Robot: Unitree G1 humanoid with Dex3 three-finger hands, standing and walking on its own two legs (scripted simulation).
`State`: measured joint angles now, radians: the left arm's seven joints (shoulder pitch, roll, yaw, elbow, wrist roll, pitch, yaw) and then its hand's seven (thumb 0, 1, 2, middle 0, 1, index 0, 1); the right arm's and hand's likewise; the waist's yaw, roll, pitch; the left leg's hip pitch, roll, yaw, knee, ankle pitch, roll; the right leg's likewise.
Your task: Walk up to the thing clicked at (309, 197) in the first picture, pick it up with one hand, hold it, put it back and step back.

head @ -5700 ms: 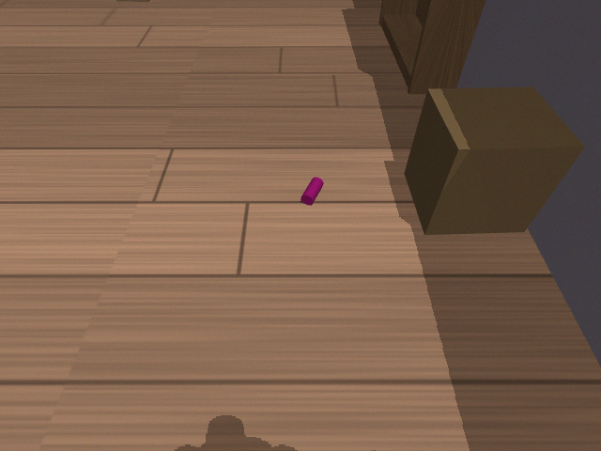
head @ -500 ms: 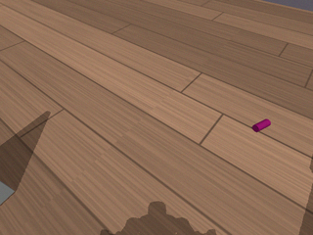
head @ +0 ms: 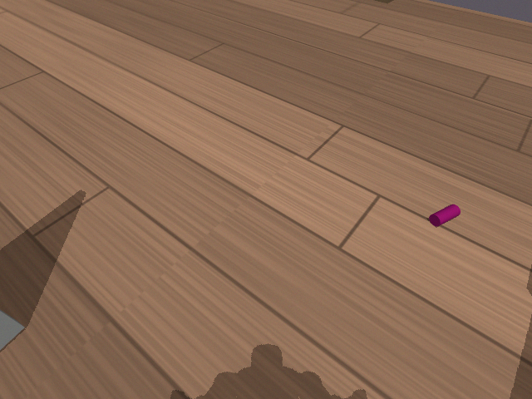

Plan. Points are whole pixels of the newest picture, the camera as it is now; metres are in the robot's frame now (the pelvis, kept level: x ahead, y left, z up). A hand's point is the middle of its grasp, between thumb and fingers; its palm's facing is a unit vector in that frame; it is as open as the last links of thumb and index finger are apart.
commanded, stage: walk up
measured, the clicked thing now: (444, 215) +1.05 -0.84 -0.75
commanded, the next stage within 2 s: none
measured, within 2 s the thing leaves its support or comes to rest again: neither
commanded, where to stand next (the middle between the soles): +1.16 -0.02 m, yaw -1 degrees
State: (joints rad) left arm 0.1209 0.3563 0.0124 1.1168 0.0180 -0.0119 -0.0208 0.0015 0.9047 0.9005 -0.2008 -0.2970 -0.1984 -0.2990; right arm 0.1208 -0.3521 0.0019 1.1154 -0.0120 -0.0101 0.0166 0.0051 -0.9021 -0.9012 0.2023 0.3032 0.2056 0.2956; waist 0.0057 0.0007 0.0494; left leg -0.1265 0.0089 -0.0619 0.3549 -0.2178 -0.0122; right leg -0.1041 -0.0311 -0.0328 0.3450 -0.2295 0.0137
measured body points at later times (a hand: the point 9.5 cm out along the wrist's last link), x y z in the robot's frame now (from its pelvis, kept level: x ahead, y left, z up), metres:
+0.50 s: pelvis +0.14 +0.06 -0.01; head +0.13 +0.09 +0.44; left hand +0.18 +0.39 -0.14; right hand +0.18 -0.26 -0.11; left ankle +0.11 +0.17 -0.75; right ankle +0.20 -0.08 -0.69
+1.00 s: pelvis +0.40 +0.00 -0.01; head +0.42 -0.02 +0.44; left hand +0.50 +0.31 -0.11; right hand +0.46 -0.32 -0.13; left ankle +0.41 +0.16 -0.67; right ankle +0.41 -0.11 -0.75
